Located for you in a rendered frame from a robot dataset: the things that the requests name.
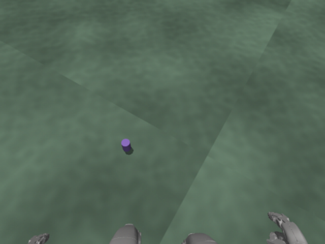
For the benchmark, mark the right robot hand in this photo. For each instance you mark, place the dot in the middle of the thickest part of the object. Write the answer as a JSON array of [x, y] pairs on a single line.
[[291, 233]]

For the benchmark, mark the tin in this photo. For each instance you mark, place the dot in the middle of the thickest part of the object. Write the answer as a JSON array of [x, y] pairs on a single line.
[[126, 145]]

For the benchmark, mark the left robot hand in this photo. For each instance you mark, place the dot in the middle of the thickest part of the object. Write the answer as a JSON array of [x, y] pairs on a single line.
[[41, 239]]

